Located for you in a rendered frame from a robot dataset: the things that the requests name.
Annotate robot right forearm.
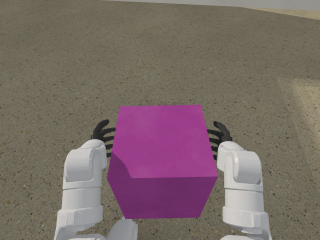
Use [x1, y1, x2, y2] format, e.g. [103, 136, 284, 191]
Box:
[216, 141, 272, 240]

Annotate carton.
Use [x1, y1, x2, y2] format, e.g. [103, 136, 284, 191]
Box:
[107, 104, 218, 219]

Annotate left robot thigh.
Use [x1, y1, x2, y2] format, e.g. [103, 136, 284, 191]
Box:
[105, 219, 138, 240]

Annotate robot right hand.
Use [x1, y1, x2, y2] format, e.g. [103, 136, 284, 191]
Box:
[207, 121, 233, 161]

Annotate robot left hand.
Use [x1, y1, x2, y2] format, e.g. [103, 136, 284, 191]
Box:
[90, 119, 116, 158]

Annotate robot left forearm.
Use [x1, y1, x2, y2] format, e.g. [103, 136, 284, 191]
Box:
[54, 139, 108, 240]

